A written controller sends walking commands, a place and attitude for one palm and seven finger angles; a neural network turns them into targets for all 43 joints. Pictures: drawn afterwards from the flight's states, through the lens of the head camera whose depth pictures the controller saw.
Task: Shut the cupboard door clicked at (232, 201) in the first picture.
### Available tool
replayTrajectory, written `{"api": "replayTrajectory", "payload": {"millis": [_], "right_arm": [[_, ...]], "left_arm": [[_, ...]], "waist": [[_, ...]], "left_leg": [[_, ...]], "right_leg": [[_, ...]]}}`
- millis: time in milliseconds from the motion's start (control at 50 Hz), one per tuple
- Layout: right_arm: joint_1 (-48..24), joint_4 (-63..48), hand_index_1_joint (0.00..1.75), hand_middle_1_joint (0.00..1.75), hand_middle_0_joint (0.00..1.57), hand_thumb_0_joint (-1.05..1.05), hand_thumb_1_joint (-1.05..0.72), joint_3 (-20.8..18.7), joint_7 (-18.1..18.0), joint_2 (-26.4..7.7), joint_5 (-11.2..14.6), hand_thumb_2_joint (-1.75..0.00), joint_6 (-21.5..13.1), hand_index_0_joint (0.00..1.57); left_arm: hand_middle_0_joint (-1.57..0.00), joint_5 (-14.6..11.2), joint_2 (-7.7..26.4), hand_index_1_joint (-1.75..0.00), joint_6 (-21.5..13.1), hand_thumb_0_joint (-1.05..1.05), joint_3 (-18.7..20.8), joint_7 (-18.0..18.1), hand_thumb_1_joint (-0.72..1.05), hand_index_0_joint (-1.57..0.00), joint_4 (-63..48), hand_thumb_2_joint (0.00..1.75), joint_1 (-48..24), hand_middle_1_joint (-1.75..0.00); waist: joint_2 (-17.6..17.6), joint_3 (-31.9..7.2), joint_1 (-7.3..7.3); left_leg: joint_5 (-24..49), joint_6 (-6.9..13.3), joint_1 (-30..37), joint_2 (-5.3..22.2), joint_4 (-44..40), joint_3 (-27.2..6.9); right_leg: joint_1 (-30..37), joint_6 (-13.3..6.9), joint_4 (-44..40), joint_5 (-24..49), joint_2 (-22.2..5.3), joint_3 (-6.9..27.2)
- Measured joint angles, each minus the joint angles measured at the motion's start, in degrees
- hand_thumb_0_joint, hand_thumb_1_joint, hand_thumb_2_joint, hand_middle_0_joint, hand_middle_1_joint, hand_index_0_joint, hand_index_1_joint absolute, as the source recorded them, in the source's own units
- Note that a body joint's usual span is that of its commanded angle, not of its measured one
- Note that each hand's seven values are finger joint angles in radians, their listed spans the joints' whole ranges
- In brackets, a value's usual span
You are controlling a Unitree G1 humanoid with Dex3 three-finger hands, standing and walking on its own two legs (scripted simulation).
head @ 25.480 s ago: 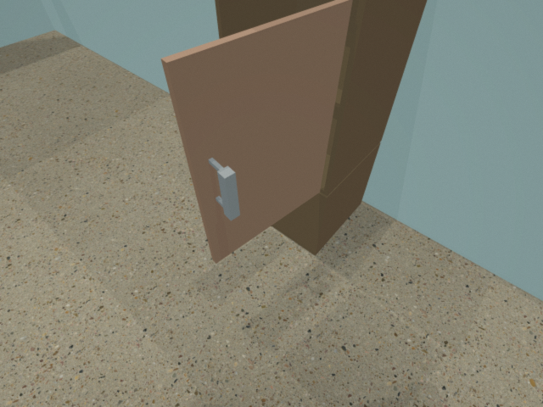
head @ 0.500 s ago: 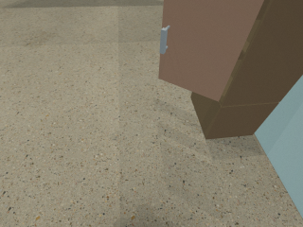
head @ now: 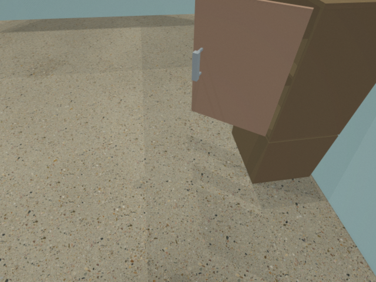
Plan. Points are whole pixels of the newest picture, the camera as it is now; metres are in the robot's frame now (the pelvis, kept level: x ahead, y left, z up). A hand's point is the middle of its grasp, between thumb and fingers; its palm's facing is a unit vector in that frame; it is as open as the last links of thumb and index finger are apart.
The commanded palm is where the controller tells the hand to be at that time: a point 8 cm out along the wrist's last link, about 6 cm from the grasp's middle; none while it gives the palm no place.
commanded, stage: let the arm hang, fingers relaxed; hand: left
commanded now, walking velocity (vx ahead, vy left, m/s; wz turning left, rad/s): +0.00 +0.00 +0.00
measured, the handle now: (198, 64) +1.01 +0.00 -0.04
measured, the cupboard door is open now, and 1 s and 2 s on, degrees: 53 53 53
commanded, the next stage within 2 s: look to check the result in 0.06 s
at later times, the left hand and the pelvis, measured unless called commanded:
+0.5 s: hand out of the picture +0.02 +0.19 -0.17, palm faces +0.01 -0.97 -0.24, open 7.4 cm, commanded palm none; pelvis +0.01 -0.01 +0.00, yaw +0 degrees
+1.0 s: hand out of the picture +0.07 +0.21 -0.17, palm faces +0.10 -0.96 -0.27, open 7.4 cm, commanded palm none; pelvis +0.02 -0.01 -0.01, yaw +6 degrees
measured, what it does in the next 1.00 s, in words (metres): stands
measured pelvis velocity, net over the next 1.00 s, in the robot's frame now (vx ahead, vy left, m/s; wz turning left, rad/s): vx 0.02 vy -0.01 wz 0.10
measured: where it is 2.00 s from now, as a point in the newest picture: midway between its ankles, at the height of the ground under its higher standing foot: outside the picture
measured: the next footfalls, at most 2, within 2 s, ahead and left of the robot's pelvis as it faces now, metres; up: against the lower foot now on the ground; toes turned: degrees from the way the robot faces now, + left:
right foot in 1.52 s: +0.19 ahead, -0.10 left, +0.00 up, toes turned +25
left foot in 1.98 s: +0.23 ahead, +0.20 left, +0.00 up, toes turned +53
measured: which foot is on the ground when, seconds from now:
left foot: down 0.00-1.00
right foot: down 0.00-1.00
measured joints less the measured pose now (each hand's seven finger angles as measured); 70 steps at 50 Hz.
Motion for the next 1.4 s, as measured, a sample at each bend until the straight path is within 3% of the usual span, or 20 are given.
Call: {"api": "replayTrajectory", "payload": {"millis": [820, 980, 1060, 1100, 1120, 1160, 1240, 1300, 1400], "right_arm": [[-7.7, 0.3, 0.30, 0.30, 0.20, 0.01, -0.90, -0.1, 0.7, -7.2, 0.1, -0.90, -0.4, 0.21], [-6.7, -2.4, 0.30, 0.29, 0.20, 0.01, -0.91, -0.8, 1.0, -6.2, -0.1, -0.90, 1.6, 0.20], [-5.5, -4.3, 0.30, 0.29, 0.20, 0.01, -0.91, -1.6, 1.5, -4.9, -0.1, -0.90, 2.9, 0.20], [-4.6, -5.6, 0.30, 0.29, 0.20, 0.01, -0.91, -1.7, 1.9, -4.3, -0.1, -0.90, 2.8, 0.20], [-4.3, -6.1, 0.30, 0.29, 0.20, 0.01, -0.91, -1.8, 2.0, -4.0, -0.3, -0.90, 2.5, 0.20], [-4.0, -6.9, 0.30, 0.29, 0.20, 0.01, -0.91, -1.7, 1.9, -3.3, -0.9, -0.90, 2.0, 0.20], [-2.3, -7.7, 0.30, 0.30, 0.20, 0.01, -0.90, -1.3, 1.3, -2.5, -1.1, -0.90, 0.9, 0.21], [-0.8, -7.6, 0.30, 0.30, 0.21, 0.01, -0.90, -1.2, 1.1, -2.4, -1.0, -0.90, 0.2, 0.21], [1.1, -7.1, 0.30, 0.30, 0.21, 0.01, -0.90, -1.7, 1.2, -2.9, -1.0, -0.90, -0.2, 0.21]], "left_arm": [[-0.20, -0.2, 6.7, -0.30, -0.6, 0.00, 0.4, -1.1, 0.91, -0.20, 0.1, 0.90, -6.8, -0.30], [-0.20, -0.1, 5.6, -0.30, 0.8, 0.00, 1.4, -0.4, 0.91, -0.20, -3.7, 0.90, -7.6, -0.30], [-0.20, 0.4, 4.7, -0.30, 1.3, 0.00, 2.0, -0.2, 0.91, -0.20, -6.3, 0.90, -7.1, -0.30], [-0.20, 0.4, 4.6, -0.30, 1.7, 0.00, 2.3, -0.3, 0.91, -0.20, -7.3, 0.90, -6.7, -0.30], [-0.20, 0.2, 4.6, -0.30, 2.0, 0.00, 2.5, -0.4, 0.91, -0.20, -7.7, 0.90, -6.6, -0.30], [-0.20, 0.2, 4.6, -0.30, 3.0, 0.00, 2.7, -0.4, 0.91, -0.20, -8.2, 0.90, -6.5, -0.30], [-0.20, 0.6, 4.4, -0.30, 3.0, 0.00, 3.2, -1.4, 0.91, -0.20, -8.6, 0.90, -6.5, -0.30], [-0.20, 0.6, 4.5, -0.30, 2.0, 0.00, 3.3, -2.1, 0.91, -0.20, -9.5, 0.90, -6.4, -0.30], [-0.20, 0.7, 4.8, -0.30, 1.3, 0.00, 3.3, -2.7, 0.91, -0.20, -11.0, 0.90, -7.0, -0.30]], "waist": [[0.3, 1.7, 0.11], [0.6, 2.6, -0.48], [0.3, 4.3, -0.89], [-0.4, 4.7, -1.12], [-1.1, 4.9, -1.04], [-1.8, 5.2, -0.82], [-1.3, 4.4, -1.13], [-0.4, 3.5, -1.29], [0.9, 2.4, -2.09]], "left_leg": [[0.3, -1.1, 3.4, 0.4, -3.8, -0.9], [-2.9, -1.3, -2.6, -0.3, 5.0, -4.3], [-11.2, -2.3, -7.1, 0.7, 16.2, -2.6], [-5.9, -1.7, -6.8, 1.1, 13.3, -1.8], [-4.5, -0.5, -7.5, 0.4, 14.0, -1.8], [-6.3, 1.3, -8.2, -0.8, 14.6, -2.0], [-4.1, 1.9, -7.4, -2.6, 8.9, -4.1], [-1.6, 1.9, -6.2, -3.4, 4.2, -6.3], [-0.3, 1.5, -4.5, -3.9, 0.6, -10.4]], "right_leg": [[4.0, -0.7, -4.4, 0.3, 0.8, -0.9], [0.8, -0.7, 2.4, -3.9, -0.5, -4.7], [0.0, -0.3, 7.1, -6.9, -1.9, -8.0], [-1.2, 0.5, 10.9, -9.1, -3.3, -9.5], [-2.6, 1.1, 14.0, -10.8, -4.1, -9.0], [-6.8, 1.3, 23.5, -16.4, -3.4, -4.6], [-13.8, 1.6, 35.2, -12.1, -1.5, 0.8], [-15.8, 2.1, 34.8, -9.5, -1.0, 2.1], [-16.0, 2.6, 26.9, -8.9, -0.6, 2.7]]}}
